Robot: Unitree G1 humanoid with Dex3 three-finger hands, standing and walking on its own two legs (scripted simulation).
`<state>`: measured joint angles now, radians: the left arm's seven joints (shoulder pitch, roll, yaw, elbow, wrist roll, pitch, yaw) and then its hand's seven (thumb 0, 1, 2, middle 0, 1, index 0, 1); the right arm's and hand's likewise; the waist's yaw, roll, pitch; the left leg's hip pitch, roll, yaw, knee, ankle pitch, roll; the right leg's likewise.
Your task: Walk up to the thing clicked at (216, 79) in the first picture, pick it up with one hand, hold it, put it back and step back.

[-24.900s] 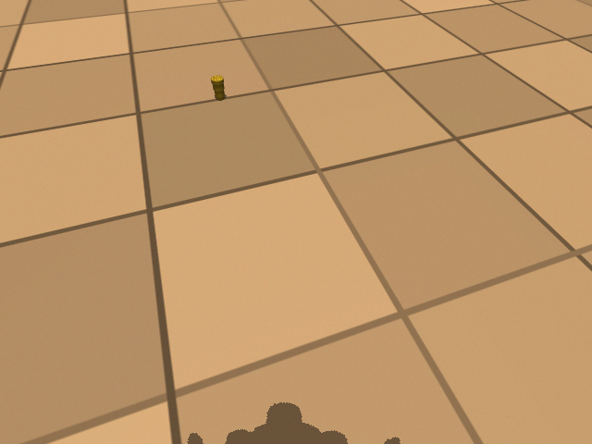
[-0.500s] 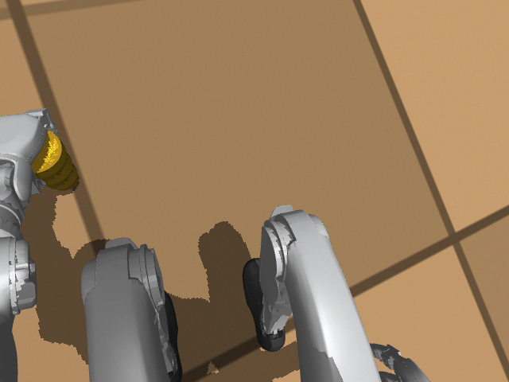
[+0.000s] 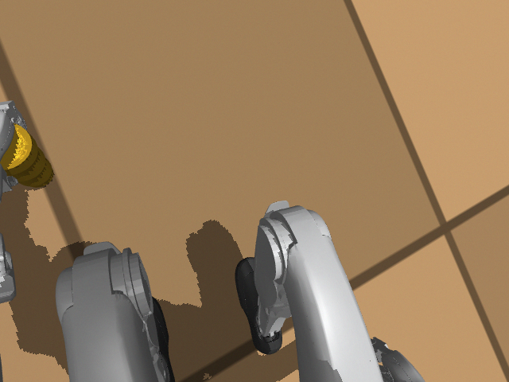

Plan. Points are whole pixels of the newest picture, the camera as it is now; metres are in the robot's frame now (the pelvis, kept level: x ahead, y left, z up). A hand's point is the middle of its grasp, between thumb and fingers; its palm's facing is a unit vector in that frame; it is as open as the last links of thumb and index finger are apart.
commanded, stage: open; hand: left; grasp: from above
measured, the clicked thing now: (21, 161) +0.47 +0.29 -0.25
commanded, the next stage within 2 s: withdraw in 0.68 s
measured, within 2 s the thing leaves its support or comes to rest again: rests again in 0.24 s
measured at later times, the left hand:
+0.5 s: hand out of the picture +0.47 +0.31 -0.20, palm faces -0.45 -0.07 -0.89, open 12.9 cm
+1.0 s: hand out of the picture +0.47 +0.30 -0.18, palm faces -0.40 -0.07 -0.91, open 14.0 cm
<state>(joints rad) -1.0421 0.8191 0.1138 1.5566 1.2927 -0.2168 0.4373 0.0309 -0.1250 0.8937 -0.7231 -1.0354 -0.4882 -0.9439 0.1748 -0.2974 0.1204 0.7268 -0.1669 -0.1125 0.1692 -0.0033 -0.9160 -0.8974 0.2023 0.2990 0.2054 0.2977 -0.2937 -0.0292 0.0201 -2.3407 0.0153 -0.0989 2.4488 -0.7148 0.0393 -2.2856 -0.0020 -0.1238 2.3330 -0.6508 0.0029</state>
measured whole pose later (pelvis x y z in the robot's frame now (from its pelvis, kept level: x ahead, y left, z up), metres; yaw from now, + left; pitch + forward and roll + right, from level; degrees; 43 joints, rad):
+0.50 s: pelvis +0.00 +0.00 -0.01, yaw -1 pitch +33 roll -10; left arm -1.05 0.86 0.10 1.58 1.30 -0.21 0.46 0.00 -0.43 1.09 -0.21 -1.08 -0.19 -1.09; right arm 0.19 -0.31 0.14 0.71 -0.18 -0.14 0.18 0.00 -0.91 -0.90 0.20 0.30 0.21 0.30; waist -0.31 -0.04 0.03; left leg -2.36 0.02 -0.12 2.48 -0.70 0.04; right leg -2.30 0.00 -0.15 2.35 -0.63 0.00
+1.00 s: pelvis +0.00 +0.00 +0.00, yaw -1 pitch +34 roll -10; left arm -0.98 0.81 0.12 1.43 1.27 -0.19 0.43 0.00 -0.56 1.05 -0.10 -1.07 -0.09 -1.07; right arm 0.19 -0.31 0.11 0.72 -0.16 -0.11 0.19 0.00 -0.92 -0.90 0.20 0.30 0.21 0.30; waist -0.29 -0.02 0.00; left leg -2.35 0.01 -0.11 2.46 -0.71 0.03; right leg -2.29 0.00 -0.14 2.33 -0.64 0.00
